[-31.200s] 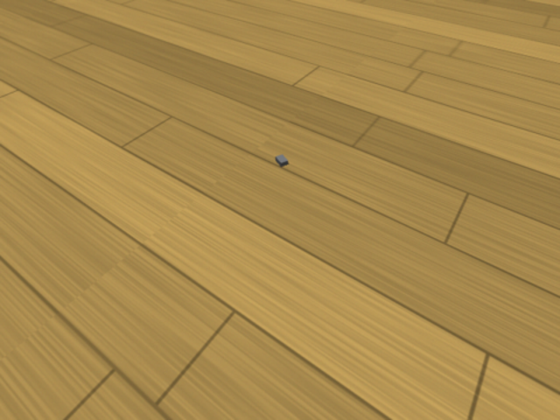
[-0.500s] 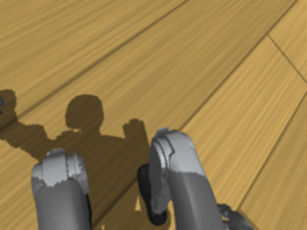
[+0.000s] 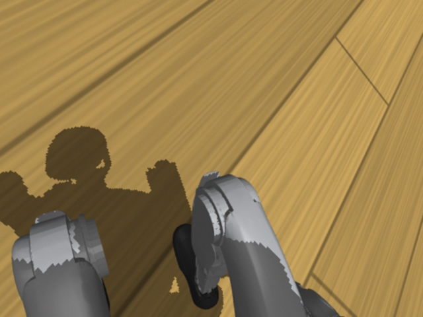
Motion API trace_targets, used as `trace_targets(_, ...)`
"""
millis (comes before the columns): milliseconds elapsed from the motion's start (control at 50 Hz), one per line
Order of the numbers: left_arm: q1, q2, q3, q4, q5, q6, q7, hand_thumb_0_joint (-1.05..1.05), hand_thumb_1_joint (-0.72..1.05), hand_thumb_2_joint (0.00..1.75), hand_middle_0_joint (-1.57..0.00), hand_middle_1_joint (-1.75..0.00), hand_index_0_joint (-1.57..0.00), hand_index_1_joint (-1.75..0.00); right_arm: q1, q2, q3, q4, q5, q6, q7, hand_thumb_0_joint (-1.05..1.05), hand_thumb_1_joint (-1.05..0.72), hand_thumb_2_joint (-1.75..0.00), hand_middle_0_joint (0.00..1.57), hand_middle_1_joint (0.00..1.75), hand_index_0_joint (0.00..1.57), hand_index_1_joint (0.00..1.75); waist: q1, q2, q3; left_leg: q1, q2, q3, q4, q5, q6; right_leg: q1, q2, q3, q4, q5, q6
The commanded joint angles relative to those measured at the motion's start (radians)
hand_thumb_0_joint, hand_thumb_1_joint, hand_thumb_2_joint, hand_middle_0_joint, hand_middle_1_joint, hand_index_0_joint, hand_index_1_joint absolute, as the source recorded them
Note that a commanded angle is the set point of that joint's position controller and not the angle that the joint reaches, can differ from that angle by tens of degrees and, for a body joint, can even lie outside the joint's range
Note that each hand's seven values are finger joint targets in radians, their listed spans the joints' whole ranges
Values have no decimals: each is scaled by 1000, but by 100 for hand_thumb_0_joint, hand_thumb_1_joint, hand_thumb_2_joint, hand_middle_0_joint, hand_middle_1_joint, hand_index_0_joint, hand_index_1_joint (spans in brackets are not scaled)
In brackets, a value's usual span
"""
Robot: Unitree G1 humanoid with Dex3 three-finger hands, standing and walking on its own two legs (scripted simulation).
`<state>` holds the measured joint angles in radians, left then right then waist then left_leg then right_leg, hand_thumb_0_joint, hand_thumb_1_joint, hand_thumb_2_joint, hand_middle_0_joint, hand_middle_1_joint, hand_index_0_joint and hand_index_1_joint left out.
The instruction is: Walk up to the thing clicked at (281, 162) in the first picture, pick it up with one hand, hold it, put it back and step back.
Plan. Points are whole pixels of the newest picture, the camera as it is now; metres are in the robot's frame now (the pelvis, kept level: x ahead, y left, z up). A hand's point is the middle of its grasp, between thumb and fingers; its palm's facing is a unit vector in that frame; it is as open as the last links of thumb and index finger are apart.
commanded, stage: rest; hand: left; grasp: from above
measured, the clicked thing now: out of the picture +0.42 +0.37 -0.27
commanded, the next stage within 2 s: open in 0.52 s
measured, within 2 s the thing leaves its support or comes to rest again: rests again in 0.12 s
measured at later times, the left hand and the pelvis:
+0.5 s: hand out of the picture +0.41 +0.35 -0.23, palm faces -0.43 -0.16 -0.89, open 5.2 cm; pelvis +0.00 +0.00 +0.00, yaw -2 degrees
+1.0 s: hand out of the picture +0.41 +0.34 -0.24, palm faces -0.42 -0.16 -0.89, open 8.3 cm; pelvis +0.00 +0.00 +0.00, yaw -2 degrees
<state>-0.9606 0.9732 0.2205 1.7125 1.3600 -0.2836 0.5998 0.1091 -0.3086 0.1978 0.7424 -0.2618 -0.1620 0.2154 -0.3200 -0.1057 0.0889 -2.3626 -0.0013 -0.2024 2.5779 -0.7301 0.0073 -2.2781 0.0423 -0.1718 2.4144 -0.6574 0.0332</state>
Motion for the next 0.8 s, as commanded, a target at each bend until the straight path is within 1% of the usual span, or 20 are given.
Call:
trace_targets(0, -232, 271, 17, -106, -29, 2, 61, 0, 103, 13, -135, -9, -137, -6, 175, -330, -89, 3, -7, -15, -5, 0, -89, -90, 20, 30, 20, 30, -10, 507, -622, 501, 12, 84, -290, 228, 4, 314, 44, -85, -189, 220, -59)
trace_targets(40, -217, 281, 22, -95, -20, 7, 66, 0, 102, 13, -133, -9, -136, -6, 175, -311, -72, 1, -9, -16, 1, 0, -89, -90, 20, 30, 20, 30, -11, 490, -623, 505, 15, 79, -294, 233, 4, 321, 46, -89, -186, 228, -57)
trace_targets(80, -259, 261, -9, -85, -26, 6, 62, 0, 101, 14, -134, -8, -136, -6, 166, -312, -66, -3, -15, -26, 8, 0, -89, -90, 20, 30, 20, 30, -40, 473, -601, 465, 16, 81, -271, 204, 10, 318, 48, -85, -189, 218, -57)
trace_targets(140, -224, 285, 7, -81, -35, 9, 71, 0, 101, 13, -133, -9, -135, -7, 162, -323, -62, 0, -12, -33, 10, 0, -89, -90, 20, 30, 20, 30, -22, 503, -609, 498, 18, 67, -292, 228, 3, 323, 50, -94, -180, 230, -57)
trace_targets(180, -230, 282, 1, -77, -26, 11, 74, 0, 102, 12, -134, -8, -136, -5, 167, -327, -58, -6, -15, -38, 16, 0, -89, -90, 20, 30, 20, 30, -34, 498, -603, 512, 20, 64, -286, 249, 1, 327, 48, -96, -176, 250, -53)
trace_targets(220, -258, 265, -20, -69, -40, 11, 72, 0, 100, 12, -133, -7, -135, -5, 153, -326, -51, -7, -16, -45, 22, 0, -89, -90, 20, 30, 20, 30, -48, 485, -585, 482, 22, 69, -267, 222, 5, 332, 52, -93, -183, 238, -54)
trace_targets(260, -241, 292, 1, -67, -49, 9, 80, 0, 100, 12, -133, -7, -135, -5, 163, -339, -43, -12, -14, -51, 24, 0, -89, -90, 20, 30, 20, 30, -46, 471, -580, 475, 20, 68, -270, 223, 8, 348, 49, -95, -192, 239, -51)
trace_targets(280, -227, 294, 2, -70, -47, 9, 82, 0, 100, 11, -133, -6, -135, -4, 160, -339, -43, -13, -14, -52, 24, 0, -89, -90, 20, 30, 20, 30, -38, 480, -584, 486, 22, 65, -275, 235, 5, 348, 50, -97, -190, 246, -52)
trace_targets(300, -238, 285, -15, -50, -40, 10, 77, 0, 101, 9, -134, -5, -136, -3, 157, -330, -33, -12, -20, -56, 28, 0, -90, -90, 20, 30, 20, 30, -51, 471, -575, 485, 23, 63, -266, 227, 5, 339, 50, -99, -183, 242, -51)
trace_targets(340, -220, 290, -1, -46, -50, 7, 82, 0, 100, 10, -132, -6, -134, -4, 159, -341, -36, -16, -15, -57, 29, 0, -90, -90, 20, 30, 20, 30, -44, 486, -574, 499, 24, 49, -290, 235, 0, 338, 50, -107, -182, 243, -51)
trace_targets(460, -239, 270, -41, -25, -57, 5, 74, 0, 98, 13, -133, -6, -134, -5, 140, -336, -18, -25, -20, -68, 37, 0, -90, -90, 20, 30, 20, 30, -63, 453, -545, 468, 28, 50, -268, 204, 7, 347, 54, -103, -193, 230, -50)
trace_targets(540, -202, 280, -32, -2, -65, -3, 87, 0, 98, 10, -132, -6, -134, -4, 136, -345, -7, -29, -18, -67, 33, 0, -90, -90, 20, 30, 20, 30, -52, 450, -539, 466, 27, 38, -292, 207, 4, 351, 57, -112, -199, 226, -51)
trace_targets(560, -234, 271, -55, 1, -62, -5, 80, 0, 100, 9, -133, -6, -135, -4, 132, -342, -3, -33, -18, -70, 37, 0, -90, -90, 20, 30, 20, 30, -70, 464, -513, 460, 29, 34, -287, 190, 3, 332, 54, -111, -192, 216, -51)
trace_targets(580, -233, 272, -59, 0, -60, -7, 78, 0, 99, 8, -132, -5, -134, -3, 128, -347, 0, -38, -24, -73, 38, 0, -90, -90, 20, 30, 20, 30, -70, 448, -515, 449, 29, 39, -280, 182, 7, 346, 57, -108, -202, 215, -49)
trace_targets(600, -218, 282, -52, 10, -66, -7, 82, 0, 95, 11, -132, -5, -133, -4, 127, -351, -1, -37, -18, -70, 33, 0, -90, -90, 20, 30, 20, 30, -61, 430, -521, 432, 29, 42, -281, 170, 10, 357, 62, -106, -217, 202, -50)
trace_targets(620, -227, 279, -61, 5, -63, -6, 80, 0, 87, 10, -124, -7, -125, -6, 129, -347, 4, -44, -16, -74, 36, 0, -89, -90, 20, 30, 20, 30, -69, 422, -511, 434, 27, 43, -276, 164, 11, 351, 57, -106, -213, 200, -48)
trace_targets(640, -209, 299, -37, -8, -70, -9, 88, 0, 79, 8, -116, -7, -117, -6, 140, -360, 0, -38, -18, -71, 34, 0, -89, -90, 20, 30, 20, 30, -55, 445, -532, 454, 29, 38, -292, 192, 7, 371, 60, -110, -218, 216, -49)
trace_targets(700, -225, 291, -55, -17, -65, -9, 93, 0, 55, 15, -93, -16, -95, -15, 119, -351, 5, -41, -15, -74, 33, 0, -89, -90, 20, 30, 20, 30, -55, 458, -540, 475, 33, 27, -294, 196, 0, 360, 62, -111, -205, 224, -51)
trace_targets(740, -245, 277, -67, -16, -62, -5, 92, 0, 41, 21, -88, -21, -89, -20, 125, -346, 11, -44, -18, -81, 40, 0, -89, -90, 20, 30, 20, 30, -70, 455, -523, 481, 34, 27, -278, 202, 0, 346, 56, -115, -193, 234, -48)
trace_targets(780, -245, 309, -55, -38, -65, -8, 104, 0, 34, 27, -84, -23, -84, -23, 112, -360, 10, -39, -14, -83, 38, 0, -89, -90, 20, 30, 20, 30, -58, 477, -539, 483, 35, 26, -290, 202, -2, 361, 62, -112, -202, 231, -51)
